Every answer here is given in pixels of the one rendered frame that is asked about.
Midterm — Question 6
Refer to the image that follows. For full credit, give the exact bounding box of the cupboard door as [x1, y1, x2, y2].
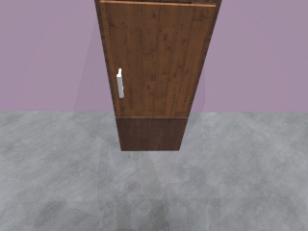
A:
[100, 0, 216, 117]

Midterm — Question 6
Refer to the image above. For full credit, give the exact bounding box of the handle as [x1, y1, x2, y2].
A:
[116, 68, 124, 98]

